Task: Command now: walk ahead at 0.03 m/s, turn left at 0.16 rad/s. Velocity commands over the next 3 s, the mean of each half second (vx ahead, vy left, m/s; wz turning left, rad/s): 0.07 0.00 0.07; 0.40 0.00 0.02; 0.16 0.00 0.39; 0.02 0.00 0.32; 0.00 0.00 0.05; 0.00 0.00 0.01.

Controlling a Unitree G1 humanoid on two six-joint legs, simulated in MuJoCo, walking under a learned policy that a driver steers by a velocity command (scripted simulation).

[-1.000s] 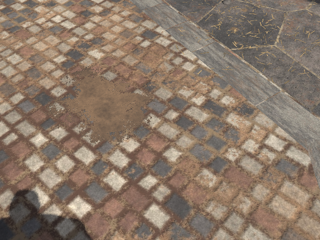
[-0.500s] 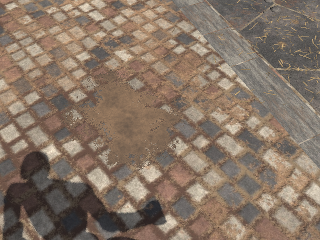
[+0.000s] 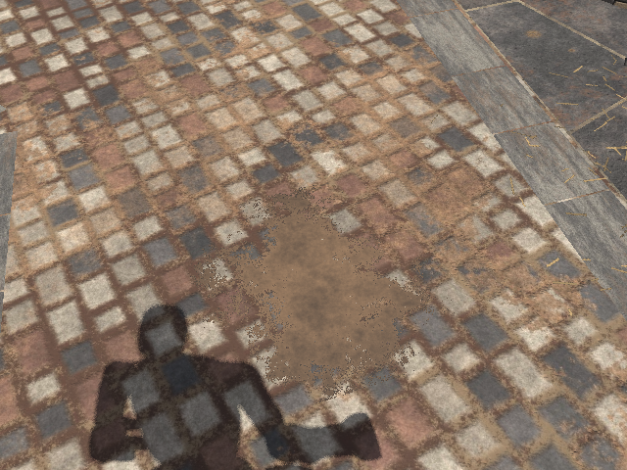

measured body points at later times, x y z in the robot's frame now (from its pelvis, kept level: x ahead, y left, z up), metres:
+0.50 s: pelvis +0.02 +0.01 +0.00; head +0.02 +0.01 +0.45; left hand +0.11 +0.29 -0.13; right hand +0.09 -0.25 -0.13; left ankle -0.01 +0.14 -0.74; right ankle +0.02 -0.10 -0.71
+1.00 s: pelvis +0.21 +0.00 +0.00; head +0.24 -0.01 +0.45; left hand +0.14 +0.26 -0.13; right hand +0.45 -0.22 -0.09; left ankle +0.40 +0.14 -0.70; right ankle +0.05 -0.11 -0.74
